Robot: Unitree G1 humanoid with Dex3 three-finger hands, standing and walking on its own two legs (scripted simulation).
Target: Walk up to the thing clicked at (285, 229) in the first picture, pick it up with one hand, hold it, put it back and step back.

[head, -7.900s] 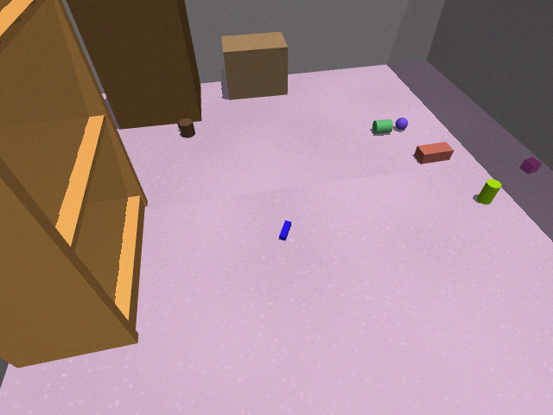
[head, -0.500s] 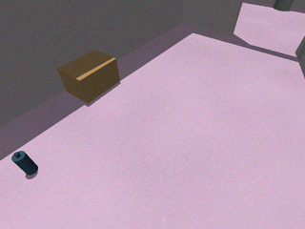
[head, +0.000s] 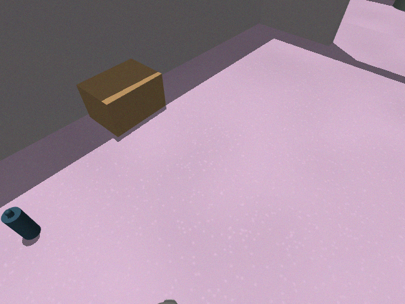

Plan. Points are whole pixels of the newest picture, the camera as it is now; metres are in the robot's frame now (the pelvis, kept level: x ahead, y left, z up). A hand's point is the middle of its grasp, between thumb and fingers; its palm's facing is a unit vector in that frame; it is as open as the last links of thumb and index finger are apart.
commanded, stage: walk up
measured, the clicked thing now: out of the picture -0.76 +0.83 -0.75
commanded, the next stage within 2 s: none
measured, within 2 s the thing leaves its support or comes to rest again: neither
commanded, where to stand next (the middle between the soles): +0.52 +0.01 m, yaw -2 degrees
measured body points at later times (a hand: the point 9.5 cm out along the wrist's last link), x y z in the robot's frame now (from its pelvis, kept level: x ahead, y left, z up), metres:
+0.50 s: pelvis +0.21 -0.01 +0.00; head +0.22 -0.02 +0.45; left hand +0.32 +0.31 -0.08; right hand +0.24 -0.33 -0.12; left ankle +0.13 +0.12 -0.71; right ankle +0.29 -0.13 -0.73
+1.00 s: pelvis +0.41 +0.01 +0.00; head +0.43 +0.06 +0.44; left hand +0.40 +0.34 -0.13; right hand +0.58 -0.28 -0.08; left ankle +0.41 +0.14 -0.73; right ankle +0.47 -0.13 -0.66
